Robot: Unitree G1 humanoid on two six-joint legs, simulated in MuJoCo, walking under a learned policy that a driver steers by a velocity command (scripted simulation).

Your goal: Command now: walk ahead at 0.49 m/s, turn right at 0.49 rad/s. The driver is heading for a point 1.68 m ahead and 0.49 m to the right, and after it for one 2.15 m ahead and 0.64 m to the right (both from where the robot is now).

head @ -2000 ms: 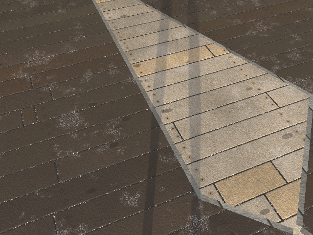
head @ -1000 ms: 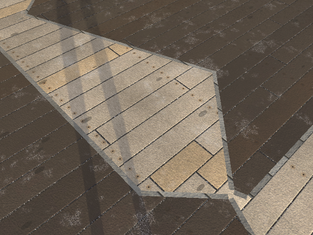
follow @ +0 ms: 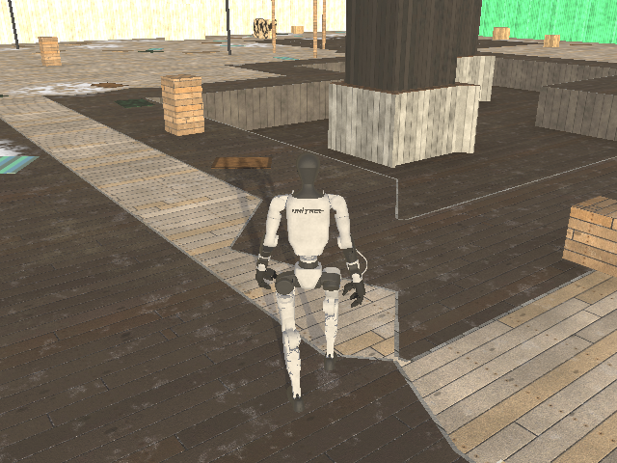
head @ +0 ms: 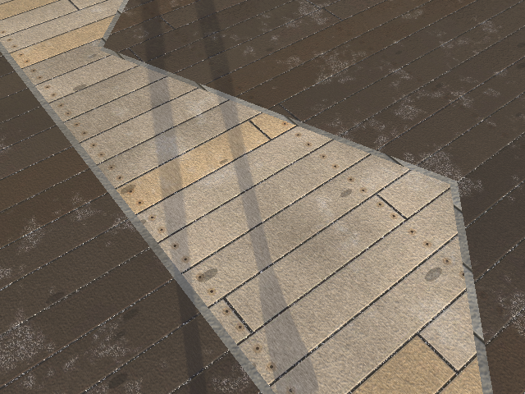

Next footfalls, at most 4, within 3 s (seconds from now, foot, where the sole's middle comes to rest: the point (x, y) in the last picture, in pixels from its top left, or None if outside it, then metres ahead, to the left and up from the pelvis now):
0.14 right None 0.24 -0.08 -0.77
0.62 left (267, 375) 0.52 0.00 -0.77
1.04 right None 0.34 -0.15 -0.77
1.42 left None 0.41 0.05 -0.77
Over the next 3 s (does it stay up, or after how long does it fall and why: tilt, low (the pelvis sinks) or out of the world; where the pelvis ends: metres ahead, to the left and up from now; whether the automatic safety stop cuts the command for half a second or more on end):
stays up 1.10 -0.26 -0.01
